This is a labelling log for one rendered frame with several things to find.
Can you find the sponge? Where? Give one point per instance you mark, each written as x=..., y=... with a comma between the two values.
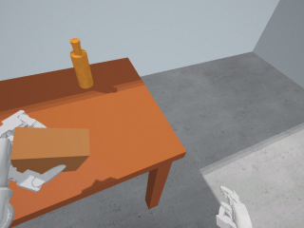
x=41, y=148

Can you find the right robot hand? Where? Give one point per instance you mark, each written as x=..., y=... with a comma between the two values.
x=236, y=216

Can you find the table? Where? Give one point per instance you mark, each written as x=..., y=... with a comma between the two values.
x=128, y=134

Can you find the left robot hand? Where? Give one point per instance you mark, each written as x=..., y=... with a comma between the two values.
x=29, y=180

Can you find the left robot forearm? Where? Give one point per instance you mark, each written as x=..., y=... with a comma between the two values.
x=6, y=209

